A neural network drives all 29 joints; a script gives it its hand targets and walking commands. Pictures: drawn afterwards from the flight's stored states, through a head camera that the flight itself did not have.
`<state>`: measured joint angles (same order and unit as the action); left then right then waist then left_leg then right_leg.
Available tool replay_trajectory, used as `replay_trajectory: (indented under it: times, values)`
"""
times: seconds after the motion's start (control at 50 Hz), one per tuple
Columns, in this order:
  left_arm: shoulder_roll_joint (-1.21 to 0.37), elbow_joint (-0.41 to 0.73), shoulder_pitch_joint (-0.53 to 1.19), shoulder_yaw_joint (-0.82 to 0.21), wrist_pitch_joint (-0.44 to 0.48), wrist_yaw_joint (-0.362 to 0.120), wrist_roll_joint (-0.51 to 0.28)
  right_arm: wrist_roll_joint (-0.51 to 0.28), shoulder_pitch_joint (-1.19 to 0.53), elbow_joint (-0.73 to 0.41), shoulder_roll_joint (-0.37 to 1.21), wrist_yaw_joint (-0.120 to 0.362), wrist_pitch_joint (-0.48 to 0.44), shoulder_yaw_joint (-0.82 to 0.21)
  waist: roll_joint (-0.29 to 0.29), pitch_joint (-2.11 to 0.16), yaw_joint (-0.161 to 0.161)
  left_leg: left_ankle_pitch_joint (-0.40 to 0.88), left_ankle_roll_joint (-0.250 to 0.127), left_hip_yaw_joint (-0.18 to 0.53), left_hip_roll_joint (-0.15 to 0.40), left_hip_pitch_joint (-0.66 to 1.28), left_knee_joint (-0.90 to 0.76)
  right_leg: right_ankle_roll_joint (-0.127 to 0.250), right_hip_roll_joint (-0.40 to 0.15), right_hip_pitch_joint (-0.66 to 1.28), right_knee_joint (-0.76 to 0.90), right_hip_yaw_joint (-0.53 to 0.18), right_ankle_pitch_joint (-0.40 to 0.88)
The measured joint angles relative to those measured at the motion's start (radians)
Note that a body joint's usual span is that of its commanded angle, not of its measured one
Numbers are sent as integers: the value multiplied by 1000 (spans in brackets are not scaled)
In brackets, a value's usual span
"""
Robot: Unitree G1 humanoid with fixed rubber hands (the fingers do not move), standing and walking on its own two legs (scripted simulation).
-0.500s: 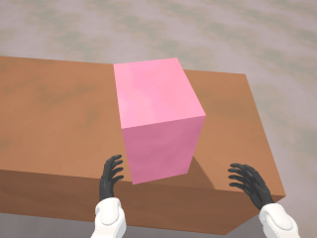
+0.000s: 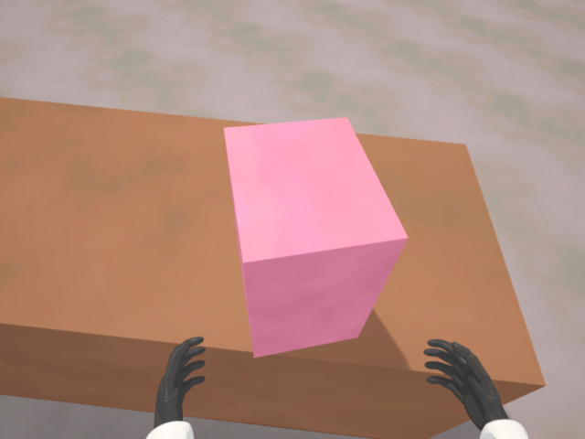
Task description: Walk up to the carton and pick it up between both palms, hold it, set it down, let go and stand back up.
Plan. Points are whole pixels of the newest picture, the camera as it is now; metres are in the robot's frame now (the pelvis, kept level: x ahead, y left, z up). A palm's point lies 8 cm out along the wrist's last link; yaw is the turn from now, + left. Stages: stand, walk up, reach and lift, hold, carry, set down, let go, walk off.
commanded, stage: set down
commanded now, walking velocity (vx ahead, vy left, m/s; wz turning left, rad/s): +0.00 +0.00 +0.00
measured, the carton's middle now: (298, 243) +0.38 +0.02 +0.02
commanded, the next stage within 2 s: let go in 1.04 s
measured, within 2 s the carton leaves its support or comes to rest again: neither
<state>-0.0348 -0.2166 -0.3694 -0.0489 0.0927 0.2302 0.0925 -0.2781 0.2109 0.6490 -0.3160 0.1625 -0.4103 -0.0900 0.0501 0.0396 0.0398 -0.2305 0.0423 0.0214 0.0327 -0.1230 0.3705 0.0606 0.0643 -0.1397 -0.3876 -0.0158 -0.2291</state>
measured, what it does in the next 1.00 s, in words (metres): stands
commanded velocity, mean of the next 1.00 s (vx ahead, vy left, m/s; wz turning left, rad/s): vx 0.00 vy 0.00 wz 0.00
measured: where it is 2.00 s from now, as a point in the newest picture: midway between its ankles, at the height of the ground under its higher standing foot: outside the picture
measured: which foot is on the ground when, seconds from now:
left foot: down 0.00-1.00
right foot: down 0.00-1.00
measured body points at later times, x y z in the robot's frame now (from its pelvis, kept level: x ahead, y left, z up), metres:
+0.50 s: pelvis +0.00 +0.01 +0.00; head +0.00 +0.03 +0.45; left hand +0.15 +0.20 -0.07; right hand +0.18 -0.23 -0.06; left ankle -0.02 +0.15 -0.74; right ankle -0.01 -0.08 -0.74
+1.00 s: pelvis +0.00 +0.04 +0.00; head +0.01 +0.06 +0.45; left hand +0.17 +0.24 -0.10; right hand +0.17 -0.21 -0.06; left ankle -0.02 +0.15 -0.74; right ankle -0.01 -0.08 -0.74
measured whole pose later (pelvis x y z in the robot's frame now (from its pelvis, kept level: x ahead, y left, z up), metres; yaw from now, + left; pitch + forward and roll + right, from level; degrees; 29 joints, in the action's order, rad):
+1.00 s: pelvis +0.00 +0.04 +0.00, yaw -2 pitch -2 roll -1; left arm 0.13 -0.50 -0.21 0.01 -0.11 0.04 0.05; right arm -0.03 0.16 0.71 -0.23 0.07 -0.26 0.03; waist 0.04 0.07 0.00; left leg -0.24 -0.01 -0.03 0.01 -0.09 0.37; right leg 0.01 0.03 -0.09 -0.33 -0.05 -0.20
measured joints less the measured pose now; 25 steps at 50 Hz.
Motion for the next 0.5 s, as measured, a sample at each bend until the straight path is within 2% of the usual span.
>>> replay_trajectory:
  times: [0.16, 0.28, 0.5]
  values:
    - [8, 7, -25, -21, 27, 3, -19, 8, 15, 29, -7, 32, -9, 22, -33, -20, -18, -14, -21, 1, -10, -13, 18, -20, -11, 10, 27, 1, 8]
    - [9, -46, -5, -6, 2, -25, -15, 44, 6, 43, -18, 31, 14, 29, -44, -29, -24, -13, -26, -1, -14, -6, 17, -26, -15, 19, 33, 1, 11]
    - [67, -102, 27, 17, -77, -66, -18, 122, -14, 46, 16, 3, 97, 67, -25, -8, -10, 8, -17, -5, -3, -5, -1, -17, -6, 19, 52, 1, 34]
